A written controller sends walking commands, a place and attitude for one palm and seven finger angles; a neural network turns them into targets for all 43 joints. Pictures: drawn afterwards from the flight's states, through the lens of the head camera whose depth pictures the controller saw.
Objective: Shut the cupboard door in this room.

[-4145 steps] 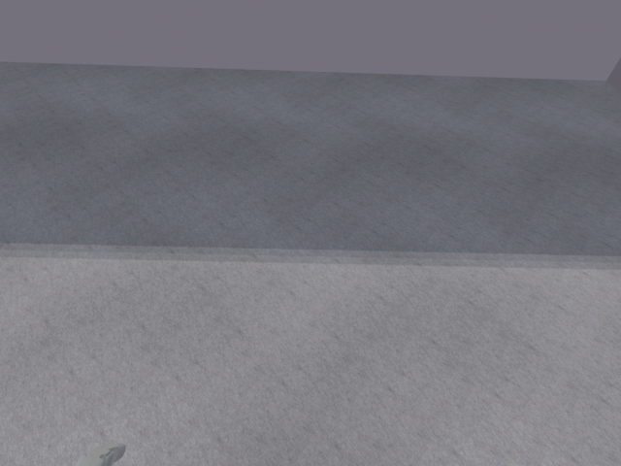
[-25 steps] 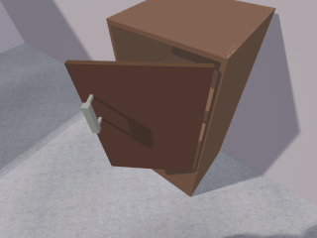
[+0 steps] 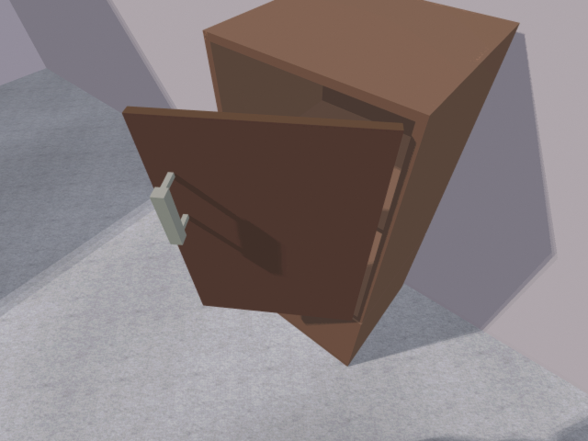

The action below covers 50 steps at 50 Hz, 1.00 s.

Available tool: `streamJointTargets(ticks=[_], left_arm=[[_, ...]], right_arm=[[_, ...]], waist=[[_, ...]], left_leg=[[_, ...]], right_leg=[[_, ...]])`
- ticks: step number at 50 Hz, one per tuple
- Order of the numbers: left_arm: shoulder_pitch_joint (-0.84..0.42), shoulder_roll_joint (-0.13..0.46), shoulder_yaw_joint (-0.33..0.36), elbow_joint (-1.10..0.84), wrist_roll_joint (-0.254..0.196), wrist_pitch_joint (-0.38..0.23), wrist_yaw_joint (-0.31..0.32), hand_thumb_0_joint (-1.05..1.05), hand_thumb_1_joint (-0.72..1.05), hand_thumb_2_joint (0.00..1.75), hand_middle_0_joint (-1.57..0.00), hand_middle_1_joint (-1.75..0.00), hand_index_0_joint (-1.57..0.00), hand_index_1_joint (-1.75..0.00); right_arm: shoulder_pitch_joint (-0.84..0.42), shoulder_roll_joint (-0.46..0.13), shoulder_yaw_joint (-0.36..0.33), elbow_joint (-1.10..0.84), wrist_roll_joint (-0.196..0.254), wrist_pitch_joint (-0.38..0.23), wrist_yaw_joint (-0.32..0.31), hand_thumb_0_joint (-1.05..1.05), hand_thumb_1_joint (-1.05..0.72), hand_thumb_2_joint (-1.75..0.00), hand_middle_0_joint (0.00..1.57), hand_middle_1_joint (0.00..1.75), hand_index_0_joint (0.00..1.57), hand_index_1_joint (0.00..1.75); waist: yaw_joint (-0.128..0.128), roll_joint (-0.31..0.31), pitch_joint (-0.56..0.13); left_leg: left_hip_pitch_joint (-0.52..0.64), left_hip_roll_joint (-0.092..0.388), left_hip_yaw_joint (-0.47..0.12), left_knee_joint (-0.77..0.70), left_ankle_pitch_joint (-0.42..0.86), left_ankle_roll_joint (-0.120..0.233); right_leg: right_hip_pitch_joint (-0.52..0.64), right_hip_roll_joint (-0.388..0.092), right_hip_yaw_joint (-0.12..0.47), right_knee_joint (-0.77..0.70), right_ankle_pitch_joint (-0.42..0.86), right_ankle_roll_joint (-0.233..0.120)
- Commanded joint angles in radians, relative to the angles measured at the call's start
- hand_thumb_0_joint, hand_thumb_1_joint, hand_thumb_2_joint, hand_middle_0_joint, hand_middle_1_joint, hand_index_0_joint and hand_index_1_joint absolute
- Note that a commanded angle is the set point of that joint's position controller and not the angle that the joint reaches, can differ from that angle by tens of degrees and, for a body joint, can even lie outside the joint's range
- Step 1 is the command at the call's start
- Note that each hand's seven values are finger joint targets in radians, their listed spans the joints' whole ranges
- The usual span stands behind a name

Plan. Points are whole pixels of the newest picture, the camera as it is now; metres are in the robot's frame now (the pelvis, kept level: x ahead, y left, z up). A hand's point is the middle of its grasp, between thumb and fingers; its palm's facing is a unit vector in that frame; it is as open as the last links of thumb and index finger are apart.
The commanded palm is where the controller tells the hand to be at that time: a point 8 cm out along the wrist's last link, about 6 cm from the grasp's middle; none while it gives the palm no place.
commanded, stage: look again from close up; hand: left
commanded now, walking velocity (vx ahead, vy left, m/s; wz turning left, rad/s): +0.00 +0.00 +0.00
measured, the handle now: (173, 208) +0.47 +0.24 +0.02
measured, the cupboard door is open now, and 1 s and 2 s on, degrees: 32 32 32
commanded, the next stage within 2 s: raise the hand and make a fist in 0.34 s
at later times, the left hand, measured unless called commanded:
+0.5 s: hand out of the picture +0.05 +0.20 -0.15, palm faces +0.14 -0.97 -0.19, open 7.4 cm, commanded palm +0.09 +0.24 -0.07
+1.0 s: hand out of the picture +0.11 +0.22 -0.04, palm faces +0.06 -1.00 -0.05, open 5.5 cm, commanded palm +0.10 +0.26 -0.04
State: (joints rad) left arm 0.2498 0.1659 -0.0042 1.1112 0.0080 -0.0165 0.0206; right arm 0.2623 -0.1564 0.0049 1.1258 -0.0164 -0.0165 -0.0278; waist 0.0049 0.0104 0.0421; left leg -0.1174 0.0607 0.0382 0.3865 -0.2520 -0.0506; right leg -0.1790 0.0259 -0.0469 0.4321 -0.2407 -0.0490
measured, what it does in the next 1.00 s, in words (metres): lowers itself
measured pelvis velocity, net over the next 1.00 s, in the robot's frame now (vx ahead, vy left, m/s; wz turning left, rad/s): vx -0.07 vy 0.03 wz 0.06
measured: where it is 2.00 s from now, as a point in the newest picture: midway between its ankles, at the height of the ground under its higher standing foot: outside the picture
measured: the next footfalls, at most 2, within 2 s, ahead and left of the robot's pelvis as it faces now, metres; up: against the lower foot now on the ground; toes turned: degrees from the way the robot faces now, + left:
none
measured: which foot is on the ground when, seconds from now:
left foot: down 0.00-1.00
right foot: down 0.00-1.00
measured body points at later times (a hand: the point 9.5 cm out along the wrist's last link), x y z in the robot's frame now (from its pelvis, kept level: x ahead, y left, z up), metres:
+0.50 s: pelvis -0.01 +0.01 +0.00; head +0.00 +0.01 +0.45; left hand +0.04 +0.25 -0.14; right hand +0.01 -0.21 -0.16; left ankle -0.03 +0.15 -0.74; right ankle +0.00 -0.09 -0.74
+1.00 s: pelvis -0.07 +0.03 -0.11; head -0.01 +0.05 +0.34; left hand +0.10 +0.27 -0.04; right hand +0.19 -0.17 -0.15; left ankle -0.03 +0.15 -0.74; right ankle +0.00 -0.08 -0.74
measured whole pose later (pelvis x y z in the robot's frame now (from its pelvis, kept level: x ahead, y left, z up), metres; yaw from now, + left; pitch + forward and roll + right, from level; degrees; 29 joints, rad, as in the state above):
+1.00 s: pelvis -0.07 +0.03 -0.11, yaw +3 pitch +12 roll -2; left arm 0.50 0.23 0.06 -0.12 -0.24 -0.53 -0.23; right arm 0.14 -0.25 -0.01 0.47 0.01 -0.25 -0.02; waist 0.07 0.01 -0.10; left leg -0.92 0.02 -0.03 1.27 -0.55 0.00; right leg -0.91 -0.05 -0.10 1.21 -0.51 -0.01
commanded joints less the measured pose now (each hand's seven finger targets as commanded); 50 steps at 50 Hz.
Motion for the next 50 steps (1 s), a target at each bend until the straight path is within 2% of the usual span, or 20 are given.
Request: streamJointTargets(ticks=[1, 21, 22, 23, 24, 25, 26, 27, 29, 30, 31, 32, 34, 36, 37, 40, 43, 45, 47, 50], left_arm=[[0.032, 0.128, 0.028, -0.041, 0.0, -0.021, 0.012, 0.0, 0.9, 0.9, -0.2, -0.3, -0.2, -0.3], [0.027, 0.124, 0.027, -0.038, 0.002, -0.018, 0.01, 0.0, 0.9, 0.9, -0.2, -0.3, -0.2, -0.3], [0.15, 0.124, 0.027, 0.012, 0.01, -0.036, 0.054, 0.0, 0.9, 0.9, -0.2, -0.3, -0.2, -0.3], [-0.697, 0.725, 0.434, -1.541, -0.164, -0.34, 0.013, 0.0, 0.9, 0.9, -0.2, -0.3, -0.2, -0.3], [-0.067, 0.198, 0.041, -1.231, -0.148, -0.243, 0.013, 0.0, 0.9, 0.9, -0.22, -0.32, -0.22, -0.32], [-0.061, 0.225, 0.117, -1.226, -0.193, -0.196, 0.064, 0.0, 0.9, 0.9, -0.24, -0.34, -0.24, -0.34], [0.169, -0.094, -0.048, -0.986, -0.197, -0.095, 0.042, 0.0, 0.9, 0.9, -0.25, -0.36, -0.25, -0.36], [-0.054, 0.007, -0.003, -1.114, -0.212, -0.137, 0.05, 0.0, 0.9, 0.9, -0.27, -0.38, -0.27, -0.38], [0.039, 0.015, 0.046, -0.943, -0.197, -0.239, 0.004, 0.0, 0.9, 0.9, -0.31, -0.42, -0.31, -0.42], [0.166, 0.005, 0.074, -0.845, -0.208, -0.293, -0.036, 0.0, 0.9, 0.9, -0.33, -0.44, -0.33, -0.44], [0.247, -0.042, 0.049, -0.803, -0.223, -0.363, -0.089, 0.0, 0.9, 0.9, -0.35, -0.46, -0.35, -0.46], [0.307, -0.045, 0.061, -0.796, -0.243, -0.441, -0.148, 0.0, 0.9, 0.9, -0.36, -0.48, -0.36, -0.48], [0.378, -0.031, 0.072, -0.834, -0.264, -0.583, -0.274, 0.0, 0.9, 0.9, -0.4, -0.52, -0.4, -0.52], [0.345, 0.045, 0.109, -0.867, -0.249, -0.678, -0.373, 0.0, 0.9, 0.9, -0.44, -0.56, -0.44, -0.56], [0.314, 0.107, 0.157, -0.914, -0.241, -0.682, -0.385, 0.0, 0.9, 0.9, -0.46, -0.58, -0.46, -0.58], [0.186, 0.177, 0.202, -1.158, -0.258, -0.64, -0.35, 0.0, 0.9, 0.9, -0.51, -0.64, -0.51, -0.64], [0.059, 0.144, 0.145, -1.476, -0.269, -0.636, -0.272, 0.0, 0.9, 0.9, -0.57, -0.7, -0.57, -0.7], [-0.049, 0.15, 0.1, -1.657, -0.262, -0.652, -0.238, 0.0, 0.9, 0.9, -0.6, -0.74, -0.6, -0.74], [0.002, 0.105, 0.044, -1.617, -0.262, -0.636, -0.246, 0.0, 0.9, 0.9, -0.64, -0.78, -0.64, -0.78], [0.043, 0.099, 0.003, -1.502, -0.254, -0.545, -0.301, 0.0, 0.9, 0.9, -0.69, -0.84, -0.69, -0.84]], right_arm=[[0.065, -0.097, -0.02, -0.023, 0.001, -0.015, -0.01, 0.0, -0.9, -0.9, 0.2, 0.3, 0.2, 0.3], [0.063, -0.099, -0.021, -0.016, -0.001, -0.017, -0.008, 0.0, -0.9, -0.9, 0.2, 0.3, 0.2, 0.3], [-0.047, -0.119, -0.027, -0.077, 0.012, -0.024, 0.003, 0.0, -0.9, -0.9, 0.2, 0.3, 0.2, 0.3], [0.06, -0.317, -0.068, -0.371, 0.002, -0.22, -0.133, 0.0, -0.9, -0.9, 0.2, 0.3, 0.2, 0.3], [-0.075, -0.169, -0.006, -0.371, 0.043, -0.266, -0.117, 0.0, -0.9, -0.9, 0.2, 0.3, 0.2, 0.3], [-0.091, -0.209, -0.001, -0.351, 0.044, -0.295, -0.108, 0.0, -0.9, -0.9, 0.2, 0.3, 0.2, 0.3], [-0.102, -0.148, -0.006, -0.346, 0.062, -0.316, -0.081, 0.0, -0.9, -0.9, 0.2, 0.3, 0.2, 0.3], [-0.074, -0.207, -0.037, -0.397, 0.067, -0.338, -0.07, 0.0, -0.9, -0.9, 0.2, 0.3, 0.2, 0.3], [-0.068, -0.21, -0.064, -0.44, 0.044, -0.357, -0.057, 0.0, -0.9, -0.9, 0.2, 0.3, 0.2, 0.3], [-0.085, -0.202, -0.072, -0.479, 0.043, -0.361, -0.043, 0.0, -0.9, -0.9, 0.2, 0.3, 0.2, 0.3], [-0.082, -0.192, -0.073, -0.512, 0.033, -0.366, -0.026, 0.0, -0.9, -0.9, 0.2, 0.3, 0.2, 0.3], [-0.088, -0.193, -0.083, -0.543, 0.022, -0.37, -0.01, 0.0, -0.9, -0.9, 0.2, 0.3, 0.2, 0.3], [-0.107, -0.204, -0.098, -0.608, 0.015, -0.356, 0.025, 0.0, -0.9, -0.9, 0.2, 0.3, 0.2, 0.3], [-0.126, -0.215, -0.11, -0.664, 0.017, -0.337, 0.056, 0.0, -0.9, -0.9, 0.2, 0.3, 0.2, 0.3], [-0.137, -0.216, -0.111, -0.694, 0.021, -0.328, 0.056, 0.0, -0.9, -0.9, 0.2, 0.3, 0.2, 0.3], [-0.158, -0.212, -0.104, -0.775, 0.028, -0.296, 0.042, 0.0, -0.9, -0.9, 0.2, 0.3, 0.2, 0.3], [-0.135, -0.198, -0.084, -0.816, 0.028, -0.285, 0.027, 0.0, -0.9, -0.9, 0.2, 0.3, 0.2, 0.3], [-0.112, -0.202, -0.071, -0.814, 0.023, -0.284, 0.006, 0.0, -0.9, -0.9, 0.2, 0.3, 0.2, 0.3], [-0.084, -0.209, -0.066, -0.793, 0.028, -0.28, -0.012, 0.0, -0.9, -0.9, 0.2, 0.3, 0.2, 0.3], [-0.076, -0.222, -0.052, -0.782, 0.039, -0.276, -0.032, 0.0, -0.9, -0.9, 0.2, 0.3, 0.2, 0.3]], waist=[[-0.003, -0.004, -0.001], [0.001, -0.014, 0.023], [0.044, -0.023, -0.009], [-0.102, -0.041, -0.396], [-0.036, 0.353, -0.474], [0.006, 0.273, -0.445], [-0.025, 0.126, -0.239], [-0.07, 0.037, -0.062], [-0.069, -0.193, 0.097], [-0.021, -0.217, 0.124], [0.0, -0.304, 0.098], [0.027, -0.338, 0.051], [0.053, -0.323, -0.067], [0.06, -0.15, -0.162], [0.076, -0.09, -0.214], [0.083, 0.086, -0.302], [0.029, 0.194, -0.372], [-0.025, 0.152, -0.405], [-0.059, 0.086, -0.355], [-0.081, 0.028, -0.3]], left_leg=[[-0.031, 0.042, -0.031, -0.046, 0.15, 0.051], [-0.04, 0.044, -0.046, -0.069, 0.134, 0.057], [-0.117, 0.053, 0.018, 0.191, 0.141, 0.031], [0.262, 0.027, 0.04, 0.176, 0.281, 0.085], [0.122, -0.08, 0.059, 0.154, 0.371, 0.096], [0.105, -0.052, 0.027, 0.097, 0.379, 0.065], [-0.011, -0.035, 0.008, 0.064, 0.296, 0.066], [-0.112, -0.042, -0.037, 0.095, 0.136, 0.064], [-0.297, -0.067, -0.044, 0.163, -0.06, 0.064], [-0.37, -0.082, -0.043, 0.204, -0.092, 0.055], [-0.428, -0.087, -0.04, 0.254, -0.109, 0.048], [-0.48, -0.092, -0.034, 0.312, -0.119, 0.041], [-0.553, -0.101, -0.018, 0.415, -0.105, 0.031], [-0.603, -0.109, -0.01, 0.507, -0.082, 0.032], [-0.642, -0.109, -0.002, 0.535, -0.091, 0.041], [-0.671, -0.1, -0.005, 0.561, -0.157, 0.057], [-0.614, -0.082, -0.052, 0.575, -0.197, 0.07], [-0.61, -0.07, -0.079, 0.613, -0.195, 0.081], [-0.643, -0.062, -0.095, 0.634, -0.214, 0.083], [-0.697, -0.061, -0.103, 0.65, -0.257, 0.085]], right_leg=[[0.017, -0.128, 0.118, -0.077, 0.235, -0.003], [0.001, -0.125, 0.112, -0.089, 0.156, 0.003], [0.037, -0.215, 0.176, -0.049, 0.689, 0.051], [0.064, -0.143, 0.156, 0.028, 0.494, 0.055], [0.072, -0.053, 0.067, 0.132, 0.37, 0.025], [0.047, -0.042, -0.002, 0.073, 0.267, 0.022], [-0.04, -0.045, -0.041, 0.059, 0.188, 0.042], [-0.139, -0.055, -0.021, 0.049, 0.089, 0.054], [-0.339, -0.05, -0.033, 0.063, -0.166, 0.063], [-0.369, -0.055, -0.022, 0.089, -0.243, 0.052], [-0.403, -0.054, -0.02, 0.138, -0.29, 0.049], [-0.419, -0.056, -0.004, 0.188, -0.312, 0.044], [-0.402, -0.063, 0.021, 0.303, -0.232, 0.026], [-0.425, -0.075, 0.041, 0.421, -0.144, 0.003], [-0.446, -0.075, 0.053, 0.467, -0.145, 0.004], [-0.515, -0.058, 0.058, 0.54, -0.243, 0.005], [-0.583, -0.038, 0.036, 0.574, -0.228, 0.008], [-0.625, -0.024, 0.029, 0.592, -0.219, 0.013], [-0.663, -0.016, 0.023, 0.58, -0.24, 0.018], [-0.672, -0.01, 0.02, 0.549, -0.291, 0.025]])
